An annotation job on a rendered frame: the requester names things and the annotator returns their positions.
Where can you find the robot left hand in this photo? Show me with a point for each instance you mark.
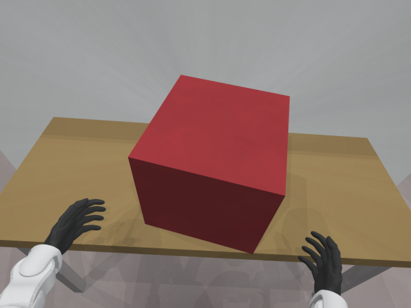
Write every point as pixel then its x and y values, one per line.
pixel 70 223

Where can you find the robot right forearm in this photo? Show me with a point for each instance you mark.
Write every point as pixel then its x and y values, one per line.
pixel 327 299

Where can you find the robot left forearm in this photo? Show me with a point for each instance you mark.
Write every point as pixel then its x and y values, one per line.
pixel 32 278

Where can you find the robot right hand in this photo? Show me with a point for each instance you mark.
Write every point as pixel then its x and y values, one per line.
pixel 328 272

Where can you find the table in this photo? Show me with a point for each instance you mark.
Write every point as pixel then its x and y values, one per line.
pixel 336 186

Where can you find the carton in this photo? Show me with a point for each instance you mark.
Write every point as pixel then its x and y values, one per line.
pixel 212 162

